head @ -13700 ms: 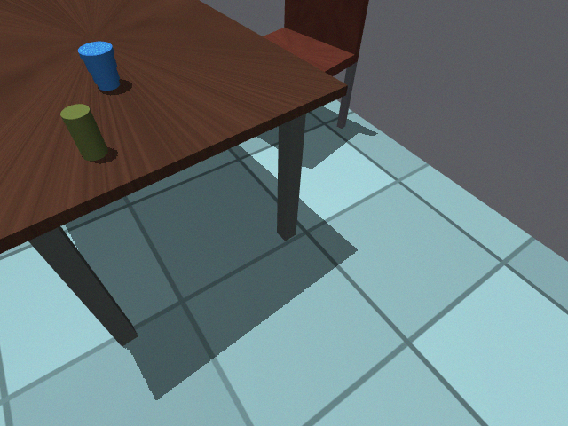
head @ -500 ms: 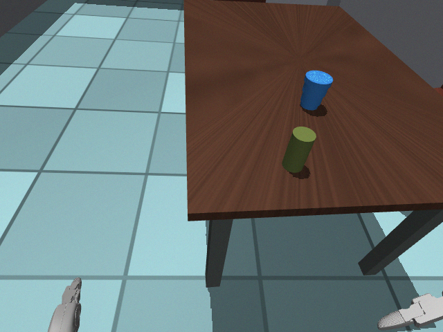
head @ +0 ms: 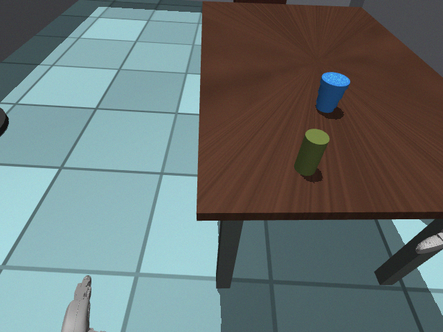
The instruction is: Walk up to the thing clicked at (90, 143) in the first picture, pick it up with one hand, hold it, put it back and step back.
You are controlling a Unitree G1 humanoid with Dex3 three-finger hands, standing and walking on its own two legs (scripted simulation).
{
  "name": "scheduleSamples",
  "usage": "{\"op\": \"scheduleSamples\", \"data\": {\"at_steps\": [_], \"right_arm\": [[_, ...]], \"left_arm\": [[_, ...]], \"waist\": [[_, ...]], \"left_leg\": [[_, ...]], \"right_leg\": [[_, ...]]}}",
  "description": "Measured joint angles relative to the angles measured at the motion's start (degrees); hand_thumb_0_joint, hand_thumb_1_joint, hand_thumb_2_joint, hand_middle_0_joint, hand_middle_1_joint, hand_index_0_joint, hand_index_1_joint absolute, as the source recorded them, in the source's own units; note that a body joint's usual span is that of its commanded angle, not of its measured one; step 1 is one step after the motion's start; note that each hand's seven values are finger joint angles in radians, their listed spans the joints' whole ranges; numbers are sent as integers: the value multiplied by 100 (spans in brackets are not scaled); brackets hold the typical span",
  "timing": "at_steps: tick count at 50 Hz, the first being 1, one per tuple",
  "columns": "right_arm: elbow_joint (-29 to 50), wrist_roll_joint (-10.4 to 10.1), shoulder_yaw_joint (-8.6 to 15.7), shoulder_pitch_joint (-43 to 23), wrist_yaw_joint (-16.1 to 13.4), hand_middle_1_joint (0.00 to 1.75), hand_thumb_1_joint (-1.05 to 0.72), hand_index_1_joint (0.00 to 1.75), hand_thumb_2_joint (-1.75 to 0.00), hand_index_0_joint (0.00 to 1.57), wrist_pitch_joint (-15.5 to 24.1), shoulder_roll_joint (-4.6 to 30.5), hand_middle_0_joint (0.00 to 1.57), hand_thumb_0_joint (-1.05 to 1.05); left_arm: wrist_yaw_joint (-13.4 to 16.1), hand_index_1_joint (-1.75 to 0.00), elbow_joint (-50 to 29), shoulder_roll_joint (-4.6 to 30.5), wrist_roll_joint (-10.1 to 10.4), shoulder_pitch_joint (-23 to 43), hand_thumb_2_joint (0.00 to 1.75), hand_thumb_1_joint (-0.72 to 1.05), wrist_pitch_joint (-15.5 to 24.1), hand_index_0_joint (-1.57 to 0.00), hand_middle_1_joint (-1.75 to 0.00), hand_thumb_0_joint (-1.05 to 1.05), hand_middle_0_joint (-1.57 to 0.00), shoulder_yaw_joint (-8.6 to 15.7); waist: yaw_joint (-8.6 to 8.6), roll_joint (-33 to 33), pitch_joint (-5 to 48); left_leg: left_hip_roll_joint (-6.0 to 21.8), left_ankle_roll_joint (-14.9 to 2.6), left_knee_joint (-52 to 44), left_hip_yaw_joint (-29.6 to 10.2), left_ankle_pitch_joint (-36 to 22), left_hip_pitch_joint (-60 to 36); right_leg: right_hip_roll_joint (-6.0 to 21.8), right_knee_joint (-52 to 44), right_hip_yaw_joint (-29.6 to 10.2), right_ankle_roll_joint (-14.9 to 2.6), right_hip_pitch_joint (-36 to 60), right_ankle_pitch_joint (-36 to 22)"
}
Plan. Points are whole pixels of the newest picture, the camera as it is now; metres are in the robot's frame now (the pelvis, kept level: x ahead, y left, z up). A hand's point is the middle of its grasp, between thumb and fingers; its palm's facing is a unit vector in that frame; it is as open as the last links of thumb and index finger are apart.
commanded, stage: go down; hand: right
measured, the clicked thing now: (310, 153) +0.52 -0.20 +0.02
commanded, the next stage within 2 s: none
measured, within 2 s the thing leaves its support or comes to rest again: neither
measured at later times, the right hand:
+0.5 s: hand out of the picture +0.33 -0.35 +0.15, palm faces +0.16 +0.99 +0.00, open 17.5 cm
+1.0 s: hand (440, 158) +0.39 -0.37 +0.15, palm faces +0.15 +0.99 +0.02, open 17.6 cm
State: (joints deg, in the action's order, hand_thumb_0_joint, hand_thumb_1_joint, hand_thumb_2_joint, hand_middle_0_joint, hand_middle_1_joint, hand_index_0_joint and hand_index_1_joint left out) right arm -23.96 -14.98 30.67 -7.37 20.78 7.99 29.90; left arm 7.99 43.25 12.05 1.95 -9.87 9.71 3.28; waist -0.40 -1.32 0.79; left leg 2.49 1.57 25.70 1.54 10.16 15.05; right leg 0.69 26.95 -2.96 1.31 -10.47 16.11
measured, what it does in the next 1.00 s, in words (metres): stands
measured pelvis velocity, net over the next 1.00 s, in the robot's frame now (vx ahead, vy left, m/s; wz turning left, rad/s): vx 0.01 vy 0.00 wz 0.02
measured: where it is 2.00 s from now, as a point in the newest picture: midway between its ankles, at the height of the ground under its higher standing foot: outside the picture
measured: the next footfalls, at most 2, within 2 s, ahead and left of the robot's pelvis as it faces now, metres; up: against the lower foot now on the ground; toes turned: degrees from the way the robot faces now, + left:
none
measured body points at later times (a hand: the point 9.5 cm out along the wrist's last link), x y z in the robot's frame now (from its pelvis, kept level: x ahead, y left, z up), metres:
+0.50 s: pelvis +0.01 +0.00 +0.00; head +0.02 -0.01 +0.45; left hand +0.17 +0.26 -0.08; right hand +0.32 -0.40 +0.15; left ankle +0.04 +0.14 -0.74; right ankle -0.02 -0.14 -0.74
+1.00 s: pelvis +0.01 +0.00 -0.01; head +0.05 -0.02 +0.44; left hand +0.16 +0.27 -0.08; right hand +0.37 -0.42 +0.15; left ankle +0.04 +0.14 -0.74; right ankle -0.02 -0.14 -0.74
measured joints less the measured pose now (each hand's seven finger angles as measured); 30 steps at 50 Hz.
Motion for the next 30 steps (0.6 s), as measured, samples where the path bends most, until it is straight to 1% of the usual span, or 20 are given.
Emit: {"op": "scheduleSamples", "data": {"at_steps": [4, 8, 10, 13, 18, 23, 27, 30], "right_arm": [[-773, -195, 94, -452, 442, 5, 56, 5, -4, 5, -193, 274, 4, -1], [-1145, -230, 90, -606, 703, 5, 57, 5, -4, 5, -348, 317, 4, -1], [-1208, -200, 79, -629, 758, 5, 57, 5, -4, 5, -338, 294, 4, -1], [-1196, -160, 98, -654, 786, 5, 57, 5, -4, 5, -274, 262, 4, -1], [-1220, -175, 199, -800, 841, 6, 56, 5, -5, 5, -233, 321, 4, -1], [-1689, -238, 318, -1251, 1026, 6, 55, 5, -5, 4, -347, 638, 4, -1], [-2192, -189, 242, -1653, 1224, 6, 55, 5, -5, 4, -391, 973, 3, -1], [-2564, -180, 211, -1897, 1358, 6, 56, 5, -5, 4, -417, 1151, 3, -1]], "left_arm": [[61, -5, -72, 68, 6, -108, 5, -54, 80, -6, -5, -1, -6, -107], [107, -5, -137, 227, -4, -230, 5, -54, 150, -6, -5, -1, -7, -91], [127, -5, -118, 292, -9, -257, 5, -54, 178, -5, -5, -1, -6, -91], [154, -5, -101, 318, -23, -255, 6, -54, 172, -5, -5, -1, -6, -152], [208, -5, -81, 197, -56, -175, 6, -54, 181, -5, -5, -1, -6, -323], [297, -5, -91, 128, -69, -38, 6, -54, 272, -5, -5, -1, -6, -362], [354, -5, -177, 178, -85, -43, 5, -53, 383, -6, -5, -1, -6, -436], [352, -5, -264, 196, -115, -127, 5, -53, 436, -6, -5, -1, -6, -448]], "waist": [[-28, -11, 84], [5, -20, 148], [38, -4, 157], [74, 49, 151], [94, 132, 146], [21, 139, 169], [-61, 124, 192], [-131, 118, 222]], "left_leg": [[-7, 12, 3, -47, 2, 89], [-16, 24, 4, -85, 13, 148], [-26, 24, 26, -97, 28, 177], [-47, 17, 72, -90, 54, 225], [-84, -10, 111, -31, 79, 268], [-82, -24, 157, 37, 92, 359], [-69, -23, 217, 54, 99, 509], [-69, -25, 272, 48, 107, 657]], "right_leg": [[3, 19, 48, -12, -77, 27], [9, 48, 87, -26, -133, 67], [18, 83, 100, -27, -161, 94], [39, 157, 93, -20, -222, 137], [79, 256, 35, 6, -309, 180], [80, 339, -36, 18, -443, 192], [68, 404, -57, 16, -605, 195], [66, 460, -54, 20, -750, 205]]}}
